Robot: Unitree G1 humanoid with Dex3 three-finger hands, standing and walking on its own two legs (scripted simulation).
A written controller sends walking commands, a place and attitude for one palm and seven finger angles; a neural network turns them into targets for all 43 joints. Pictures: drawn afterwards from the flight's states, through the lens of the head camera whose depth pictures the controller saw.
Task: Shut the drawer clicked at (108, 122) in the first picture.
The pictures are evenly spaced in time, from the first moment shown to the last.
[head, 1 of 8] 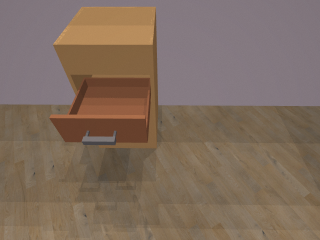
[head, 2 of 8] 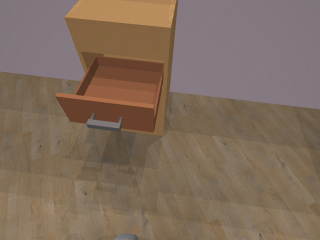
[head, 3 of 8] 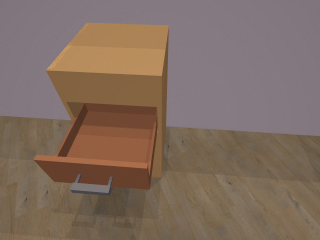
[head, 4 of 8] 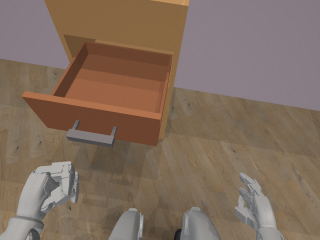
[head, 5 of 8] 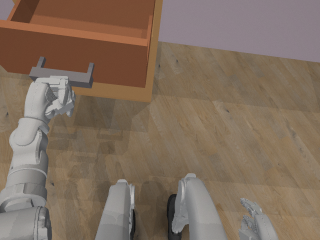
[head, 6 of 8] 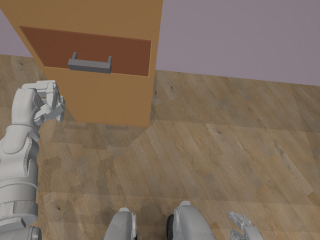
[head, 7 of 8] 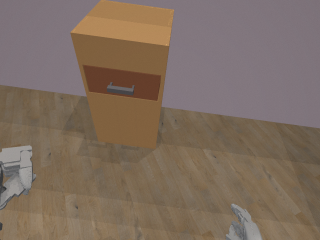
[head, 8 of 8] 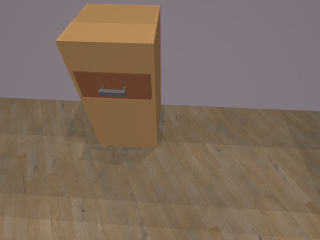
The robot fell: no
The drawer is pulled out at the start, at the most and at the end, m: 0.29 0.29 0.00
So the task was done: yes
